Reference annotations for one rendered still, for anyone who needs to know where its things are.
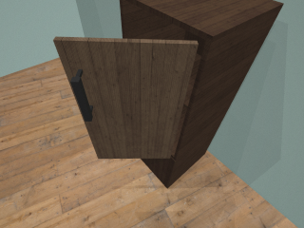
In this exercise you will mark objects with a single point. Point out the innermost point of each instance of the cupboard door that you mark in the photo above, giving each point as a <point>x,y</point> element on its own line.
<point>137,88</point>

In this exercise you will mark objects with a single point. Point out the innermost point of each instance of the handle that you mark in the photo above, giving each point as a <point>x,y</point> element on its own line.
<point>80,93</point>

